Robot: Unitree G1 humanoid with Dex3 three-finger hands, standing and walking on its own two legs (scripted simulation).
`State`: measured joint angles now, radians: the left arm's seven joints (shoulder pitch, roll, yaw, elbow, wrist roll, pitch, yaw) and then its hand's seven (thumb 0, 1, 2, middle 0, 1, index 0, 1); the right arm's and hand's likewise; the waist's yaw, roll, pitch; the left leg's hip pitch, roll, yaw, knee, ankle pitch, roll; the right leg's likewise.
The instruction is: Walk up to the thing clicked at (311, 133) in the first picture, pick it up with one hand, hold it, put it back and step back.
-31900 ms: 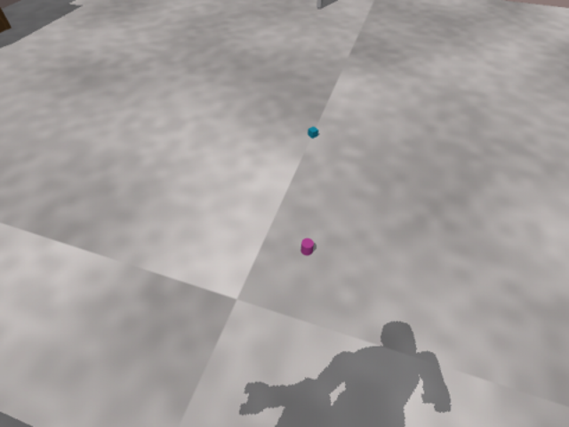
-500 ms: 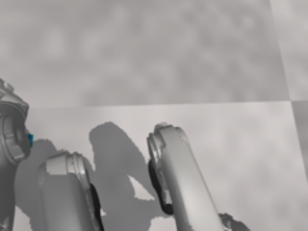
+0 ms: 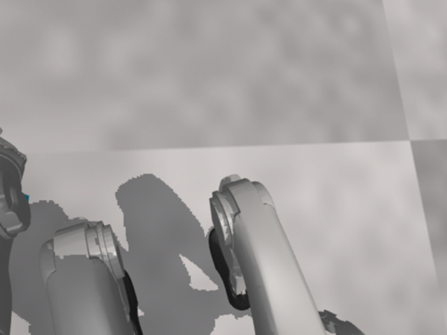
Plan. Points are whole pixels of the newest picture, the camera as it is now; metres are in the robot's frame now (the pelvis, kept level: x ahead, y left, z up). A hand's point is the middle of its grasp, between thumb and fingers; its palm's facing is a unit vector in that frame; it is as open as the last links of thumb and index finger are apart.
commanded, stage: lower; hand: left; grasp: from above
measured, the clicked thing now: (12, 205) +0.38 +0.31 -0.30
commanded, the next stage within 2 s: rest in 0.22 s
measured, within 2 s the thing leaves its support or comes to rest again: neither
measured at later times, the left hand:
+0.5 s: hand (9, 147) +0.47 +0.27 -0.21, palm faces -0.29 -0.33 -0.90, open 4.5 cm
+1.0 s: hand (17, 151) +0.47 +0.27 -0.24, palm faces -0.31 -0.32 -0.90, open 4.5 cm
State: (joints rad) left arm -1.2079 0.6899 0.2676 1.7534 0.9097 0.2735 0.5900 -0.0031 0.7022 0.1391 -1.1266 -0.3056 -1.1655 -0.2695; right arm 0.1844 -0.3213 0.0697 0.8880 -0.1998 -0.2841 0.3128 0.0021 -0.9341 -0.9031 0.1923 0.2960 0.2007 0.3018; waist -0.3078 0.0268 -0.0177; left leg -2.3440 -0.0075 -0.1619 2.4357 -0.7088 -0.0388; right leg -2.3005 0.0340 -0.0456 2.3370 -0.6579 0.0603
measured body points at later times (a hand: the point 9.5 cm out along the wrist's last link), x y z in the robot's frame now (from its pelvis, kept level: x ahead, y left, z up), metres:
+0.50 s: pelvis +0.00 +0.00 +0.00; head +0.28 +0.06 +0.34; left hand +0.49 +0.28 -0.16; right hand -0.03 -0.25 -0.08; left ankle +0.07 +0.13 -0.29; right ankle +0.10 -0.13 -0.29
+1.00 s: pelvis -0.01 +0.01 +0.00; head +0.29 +0.08 +0.33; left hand +0.49 +0.28 -0.19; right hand -0.04 -0.24 -0.05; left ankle +0.07 +0.13 -0.29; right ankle +0.10 -0.13 -0.29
